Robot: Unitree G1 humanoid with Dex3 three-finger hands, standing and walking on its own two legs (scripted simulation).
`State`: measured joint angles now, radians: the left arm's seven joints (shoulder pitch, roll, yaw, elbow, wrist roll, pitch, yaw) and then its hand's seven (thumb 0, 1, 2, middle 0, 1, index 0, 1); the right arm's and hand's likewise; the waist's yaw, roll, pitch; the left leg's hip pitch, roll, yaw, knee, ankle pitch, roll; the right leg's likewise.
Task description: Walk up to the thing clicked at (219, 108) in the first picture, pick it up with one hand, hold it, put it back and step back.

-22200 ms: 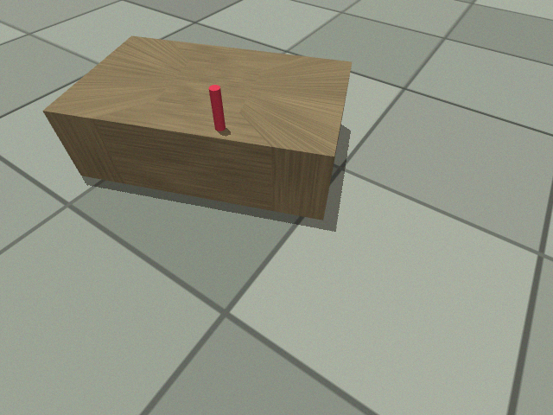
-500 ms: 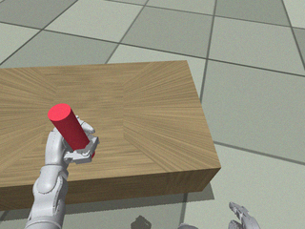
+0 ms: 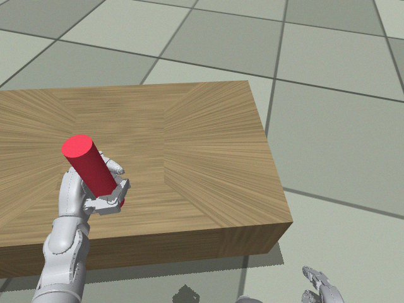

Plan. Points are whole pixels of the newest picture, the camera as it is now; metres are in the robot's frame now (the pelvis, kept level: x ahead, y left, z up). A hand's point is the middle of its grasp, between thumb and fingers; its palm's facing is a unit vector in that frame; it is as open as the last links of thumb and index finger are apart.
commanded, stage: hold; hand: left
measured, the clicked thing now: (98, 178) +0.32 +0.19 +0.08
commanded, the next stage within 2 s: crouch in 0.56 s
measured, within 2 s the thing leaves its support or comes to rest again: neither
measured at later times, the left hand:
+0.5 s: hand (113, 189) +0.32 +0.17 +0.05, palm faces +0.03 -1.00 +0.00, open 5.6 cm
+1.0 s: hand (121, 193) +0.34 +0.17 -0.01, palm faces +0.03 -1.00 +0.02, open 5.6 cm
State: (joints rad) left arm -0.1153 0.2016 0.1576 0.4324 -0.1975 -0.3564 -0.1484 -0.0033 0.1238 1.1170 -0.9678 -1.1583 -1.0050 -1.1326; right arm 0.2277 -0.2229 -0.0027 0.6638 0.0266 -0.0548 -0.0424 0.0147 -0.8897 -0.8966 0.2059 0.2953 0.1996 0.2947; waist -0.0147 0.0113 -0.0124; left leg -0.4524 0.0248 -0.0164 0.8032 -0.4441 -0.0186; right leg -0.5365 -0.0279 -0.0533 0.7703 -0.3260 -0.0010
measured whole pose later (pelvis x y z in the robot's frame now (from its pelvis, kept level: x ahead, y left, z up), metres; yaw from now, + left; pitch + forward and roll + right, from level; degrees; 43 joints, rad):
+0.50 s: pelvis +0.00 +0.00 +0.00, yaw +0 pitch +5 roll -1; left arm -0.10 0.20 0.16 0.43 -0.20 -0.35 -0.16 0.00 0.12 1.12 -0.97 -1.16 -1.00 -1.13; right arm 0.23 -0.22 0.00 0.67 0.03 -0.06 -0.04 0.01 -0.89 -0.90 0.21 0.30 0.20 0.29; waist -0.02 0.01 -0.01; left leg -0.45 0.03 -0.01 0.80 -0.44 -0.02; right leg -0.53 -0.03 -0.05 0.76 -0.32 0.00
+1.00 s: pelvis -0.02 +0.00 -0.03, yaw +0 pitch +12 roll -1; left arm -0.32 0.23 0.22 0.73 -0.20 -0.49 -0.21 0.00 0.12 1.12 -0.97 -1.16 -1.01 -1.13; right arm 0.21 -0.24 -0.01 0.66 0.00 -0.09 -0.01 0.01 -0.87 -0.89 0.21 0.30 0.20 0.30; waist -0.05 -0.01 -0.04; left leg -0.72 0.02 -0.03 1.00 -0.49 -0.02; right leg -0.80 -0.04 -0.06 0.95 -0.37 0.00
